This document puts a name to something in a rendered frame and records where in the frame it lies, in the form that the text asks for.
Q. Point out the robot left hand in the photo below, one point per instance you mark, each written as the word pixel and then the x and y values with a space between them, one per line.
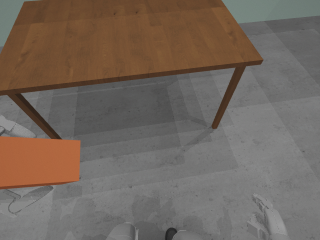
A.
pixel 11 203

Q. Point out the robot right shin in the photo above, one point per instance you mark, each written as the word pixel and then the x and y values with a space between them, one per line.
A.
pixel 180 231

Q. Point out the sponge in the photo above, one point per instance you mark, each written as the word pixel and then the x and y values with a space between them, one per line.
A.
pixel 33 162

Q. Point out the left robot thigh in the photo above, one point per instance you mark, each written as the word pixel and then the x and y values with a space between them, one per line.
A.
pixel 124 231

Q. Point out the table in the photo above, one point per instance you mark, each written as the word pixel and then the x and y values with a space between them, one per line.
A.
pixel 56 44

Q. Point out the robot right hand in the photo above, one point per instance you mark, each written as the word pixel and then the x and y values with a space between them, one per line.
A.
pixel 263 226

